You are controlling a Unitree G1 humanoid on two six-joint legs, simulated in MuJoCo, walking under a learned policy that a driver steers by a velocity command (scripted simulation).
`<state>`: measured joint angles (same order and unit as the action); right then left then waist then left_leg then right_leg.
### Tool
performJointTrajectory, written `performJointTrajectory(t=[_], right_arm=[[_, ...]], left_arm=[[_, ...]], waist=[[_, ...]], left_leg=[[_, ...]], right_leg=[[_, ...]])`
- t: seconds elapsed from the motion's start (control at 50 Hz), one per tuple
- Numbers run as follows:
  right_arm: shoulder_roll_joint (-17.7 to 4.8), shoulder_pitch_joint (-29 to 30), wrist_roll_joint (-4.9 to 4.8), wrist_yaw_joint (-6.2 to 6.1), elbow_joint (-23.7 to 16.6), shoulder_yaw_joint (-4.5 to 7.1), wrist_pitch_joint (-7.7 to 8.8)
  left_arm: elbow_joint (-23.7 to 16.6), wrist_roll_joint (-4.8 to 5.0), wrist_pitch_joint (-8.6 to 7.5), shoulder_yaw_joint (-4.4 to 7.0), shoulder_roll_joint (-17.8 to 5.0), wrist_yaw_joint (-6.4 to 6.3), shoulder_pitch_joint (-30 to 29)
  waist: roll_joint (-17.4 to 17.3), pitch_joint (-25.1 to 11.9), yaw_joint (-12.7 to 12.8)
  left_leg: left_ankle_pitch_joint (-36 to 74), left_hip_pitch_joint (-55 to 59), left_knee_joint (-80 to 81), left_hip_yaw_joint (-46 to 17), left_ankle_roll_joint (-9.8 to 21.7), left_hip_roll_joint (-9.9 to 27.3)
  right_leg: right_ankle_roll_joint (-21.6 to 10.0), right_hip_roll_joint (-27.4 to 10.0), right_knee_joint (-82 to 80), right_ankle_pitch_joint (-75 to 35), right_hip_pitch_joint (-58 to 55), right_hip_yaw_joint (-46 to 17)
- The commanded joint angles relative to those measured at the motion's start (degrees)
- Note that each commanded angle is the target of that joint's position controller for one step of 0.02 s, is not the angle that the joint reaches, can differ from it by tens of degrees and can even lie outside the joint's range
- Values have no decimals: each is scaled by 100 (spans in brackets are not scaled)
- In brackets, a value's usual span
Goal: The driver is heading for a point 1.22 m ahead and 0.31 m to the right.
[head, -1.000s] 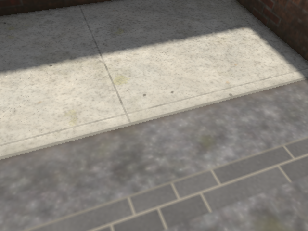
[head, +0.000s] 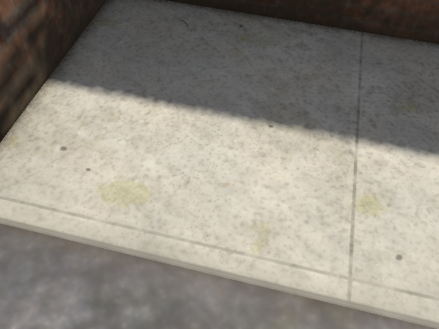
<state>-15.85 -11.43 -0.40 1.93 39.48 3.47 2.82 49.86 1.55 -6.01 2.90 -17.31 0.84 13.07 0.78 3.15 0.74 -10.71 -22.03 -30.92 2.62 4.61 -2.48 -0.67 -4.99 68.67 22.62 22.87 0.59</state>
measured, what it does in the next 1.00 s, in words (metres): walks ahead: right foot, then left foot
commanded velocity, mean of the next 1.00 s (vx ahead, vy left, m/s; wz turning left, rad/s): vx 0.50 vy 0.00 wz -0.05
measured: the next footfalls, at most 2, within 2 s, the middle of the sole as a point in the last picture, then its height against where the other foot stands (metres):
right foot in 0.42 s outside the picture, level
left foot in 0.94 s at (198, 244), level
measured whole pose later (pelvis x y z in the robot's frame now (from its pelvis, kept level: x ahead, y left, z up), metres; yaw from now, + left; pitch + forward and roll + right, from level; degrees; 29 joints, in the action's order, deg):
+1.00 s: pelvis +0.57 -0.01 +0.00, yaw -8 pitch +3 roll +0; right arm -14.7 -4.0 0.3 0.8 40.3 2.6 6.3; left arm 51.4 1.8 -3.1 3.1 -17.1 -0.3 21.3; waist 1.2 1.2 3.6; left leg -8.5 -25.2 -31.1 1.2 1.1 0.5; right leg -1.6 1.2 54.7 28.8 14.1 -5.3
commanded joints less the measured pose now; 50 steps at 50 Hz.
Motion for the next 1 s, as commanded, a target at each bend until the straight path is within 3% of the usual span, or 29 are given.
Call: performJointTrajectory(t=[0.02,0.06,0.12,0.2,0.3,0.36,0.38,0.4,0.42,0.44,0.46,0.48,0.5,0.52,0.54,0.58,0.66,0.74,0.82,0.88,0.9,0.92,0.94,0.96,0.98,1.0], right_arm=[[-623,-233,84,-43,-303,167,149],[-710,-276,50,-65,-217,185,226],[-780,-499,30,-148,-42,203,245],[-844,-778,1,-215,170,207,213],[-921,-1196,-47,-231,511,248,137],[-1012,-1115,-61,-280,586,286,55],[-1065,-1024,-49,-293,578,294,23],[-999,-954,-28,-303,566,253,-17],[-782,-1048,55,-322,469,141,-27],[-82,-1877,18,-245,398,-50,95],[-511,-1569,-70,-225,476,5,221],[-839,-977,-218,-197,299,99,292],[-839,-605,-196,-218,197,77,328],[-803,-392,-87,-240,161,101,324],[-766,-498,-44,-247,175,129,271],[-550,-746,-39,-250,247,98,154],[-411,-99,51,-281,13,49,104],[-254,699,26,-216,-154,-8,209],[-316,1331,-49,-94,-327,-6,316],[-579,1104,-61,-55,-300,83,400],[-682,689,-54,-73,-186,143,420],[-937,-52,-4,-121,5,268,438],[-1332,-1028,95,-181,95,377,424],[-1700,-1240,131,-158,218,451,338],[-1079,-1127,95,-153,149,311,323],[-746,-812,56,-171,114,208,327]], left_arm=[[-359,-56,-30,151,-621,-13,21],[-330,-102,92,126,-459,-23,41],[-497,-173,129,90,-350,-37,-467],[-663,-124,50,10,-183,54,-1162],[-917,-78,-15,-14,-258,200,-1751],[-894,-86,-51,43,-436,262,-1456],[-796,-93,-54,108,-561,244,-1070],[-555,-113,-49,233,-781,200,-265],[-364,-172,-33,332,-1135,144,730],[-221,-195,0,448,-1574,146,1220],[-214,-58,-3,297,-1021,161,1205],[-280,-49,2,226,-810,133,773],[-374,-97,18,184,-680,108,361],[-405,-147,19,140,-538,111,71],[-422,-220,-7,93,-415,114,-62],[-373,-200,-51,97,-433,125,-82],[-219,-129,-47,163,-686,29,138],[-114,-43,54,193,-797,-56,465],[23,10,176,214,-826,-97,881],[10,6,257,274,-920,-153,800],[-17,0,278,270,-895,-159,700],[-62,-42,274,203,-696,-148,687],[-266,-176,266,64,-294,-135,645],[-455,-37,150,-67,171,-118,1382],[-338,98,121,71,-477,-119,1188],[-446,131,130,170,-775,-116,687]], waist=[[-405,-782,-46],[-300,-610,44],[-254,-313,-67],[-373,-81,-343],[-446,166,-513],[-605,-34,-260],[-693,-304,-35],[-618,-819,377],[-171,-1667,719],[1427,-2465,350],[1194,-2526,603],[865,-1576,580],[341,-1093,430],[134,-681,264],[263,-604,59],[372,-581,-106],[217,-256,-34],[197,-123,222],[302,-31,421],[487,-143,152],[503,-324,-107],[383,-845,-440],[-309,-1798,-817],[-2092,-2416,-419],[-1466,-2078,-584],[-1009,-1328,-623]], left_leg=[[1187,1604,1792,-1977,1087,1548],[1560,1344,2052,-1609,1134,1492],[1783,1408,2244,-1174,1053,1368],[1337,1436,2320,-705,772,1137],[1341,2312,2013,-854,715,1541],[2426,2773,1509,-896,540,1691],[3425,2800,1041,-820,458,1599],[4063,2580,58,-597,308,1306],[2816,1502,-1563,-392,109,1000],[-860,-956,-3812,-389,-360,-108],[-2221,-1711,-4521,-1186,-308,-106],[-1855,-2189,-4678,-1100,-244,226],[-1317,-2069,-4394,-885,-213,556],[-982,-1876,-3984,-779,-236,755],[-752,-1506,-3738,-811,-238,923],[-634,-1163,-3411,-749,-311,1010],[208,-1570,-2282,-608,-548,1092],[1379,-1260,-679,-464,-649,789],[1443,-1038,75,-480,-651,554],[913,-505,416,-554,-485,487],[820,117,595,-456,-371,426],[806,1293,563,-505,-171,549],[662,2909,360,-1544,189,1632],[-449,4443,981,-4048,1032,2821],[-1430,4125,1316,-4290,969,2682],[-1321,3450,1390,-3302,719,2465]], right_leg=[[-43,-473,-197,-636,1272,-398],[83,-456,-566,-923,1288,-336],[261,-415,-1518,-1815,1710,-309],[232,-134,-3041,-3076,1430,-102],[-23,47,-3824,-2801,1644,-130],[-272,217,-4005,-2106,1202,-31],[-385,416,-4029,-1931,593,151],[-553,573,-4078,-2055,-548,294],[-895,-252,-3792,-2322,-2325,-594],[-1916,-1612,-4305,-977,-4465,-3476],[-1874,-1647,-5046,-138,-4613,-4394],[-1568,-1498,-5144,-112,-3911,-3491],[-1386,-1293,-5228,-588,-3067,-2780],[-1323,-1091,-5379,-1215,-2288,-2290],[-1271,-936,-5522,-1623,-1833,-1966],[-1356,-815,-5801,-2028,-1425,-1583],[-1399,-706,-6124,-2562,-1259,-1091],[-1139,-397,-6053,-2476,-1322,-734],[-1097,-587,-5678,-2217,-1690,-1049],[-938,-782,-5184,-2241,-1945,-1426],[-837,-673,-4790,-2578,-1853,-1386],[-661,-323,-3885,-2817,-1527,-1180],[-421,155,-2115,-1602,-555,-810],[-139,846,-347,1121,1487,-398],[-125,470,397,1056,2089,-872],[-150,252,496,517,2277,-811]])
